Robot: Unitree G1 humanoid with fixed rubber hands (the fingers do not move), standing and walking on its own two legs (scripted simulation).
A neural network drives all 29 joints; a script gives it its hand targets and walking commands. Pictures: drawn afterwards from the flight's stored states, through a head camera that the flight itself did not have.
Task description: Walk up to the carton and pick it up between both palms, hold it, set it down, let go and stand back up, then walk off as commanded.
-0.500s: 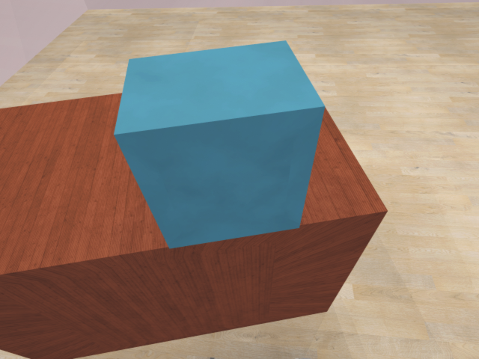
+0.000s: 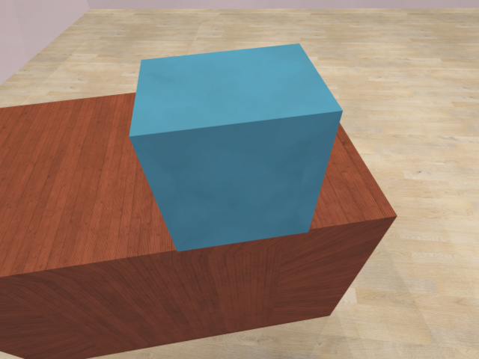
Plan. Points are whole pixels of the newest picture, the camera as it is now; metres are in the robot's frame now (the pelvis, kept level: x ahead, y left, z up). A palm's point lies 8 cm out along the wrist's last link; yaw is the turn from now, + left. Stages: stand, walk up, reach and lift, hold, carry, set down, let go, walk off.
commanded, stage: walk up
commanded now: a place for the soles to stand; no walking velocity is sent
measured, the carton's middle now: (233, 155) +0.44 +0.01 +0.10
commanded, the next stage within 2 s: reach and lift in 0.60 s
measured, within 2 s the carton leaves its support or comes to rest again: neither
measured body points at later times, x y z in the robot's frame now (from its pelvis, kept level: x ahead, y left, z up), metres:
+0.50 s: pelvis +0.00 +0.00 +0.00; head +0.01 -0.01 +0.45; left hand +0.11 +0.32 -0.10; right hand +0.08 -0.33 -0.12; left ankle +0.00 +0.09 -0.72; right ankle +0.02 -0.15 -0.72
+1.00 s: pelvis -0.02 +0.00 +0.00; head +0.00 -0.01 +0.45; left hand +0.18 +0.28 -0.07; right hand +0.14 -0.32 -0.09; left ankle +0.00 +0.09 -0.72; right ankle +0.03 -0.15 -0.72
